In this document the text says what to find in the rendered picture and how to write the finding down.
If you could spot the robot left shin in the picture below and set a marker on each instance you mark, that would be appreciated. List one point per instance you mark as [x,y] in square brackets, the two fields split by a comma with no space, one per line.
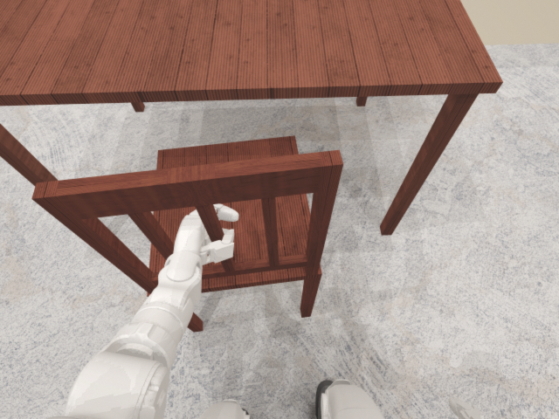
[229,400]

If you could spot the table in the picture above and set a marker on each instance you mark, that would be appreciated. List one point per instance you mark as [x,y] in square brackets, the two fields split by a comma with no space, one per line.
[58,52]

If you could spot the left robot upper arm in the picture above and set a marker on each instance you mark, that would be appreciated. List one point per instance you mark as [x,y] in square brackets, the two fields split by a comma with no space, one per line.
[119,386]

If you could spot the chair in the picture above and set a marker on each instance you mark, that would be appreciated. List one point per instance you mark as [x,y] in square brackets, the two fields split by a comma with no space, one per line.
[266,181]

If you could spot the robot left forearm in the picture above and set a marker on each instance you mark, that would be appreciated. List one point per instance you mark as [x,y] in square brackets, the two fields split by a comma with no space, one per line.
[162,320]

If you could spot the robot left hand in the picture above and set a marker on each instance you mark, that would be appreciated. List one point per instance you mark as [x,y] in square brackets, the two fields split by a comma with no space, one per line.
[193,237]

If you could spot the right robot foot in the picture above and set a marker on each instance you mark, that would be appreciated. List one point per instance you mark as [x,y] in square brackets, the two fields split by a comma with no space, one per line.
[321,389]

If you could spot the robot right hand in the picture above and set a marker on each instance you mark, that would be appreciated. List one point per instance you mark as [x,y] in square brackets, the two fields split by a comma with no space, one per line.
[464,410]

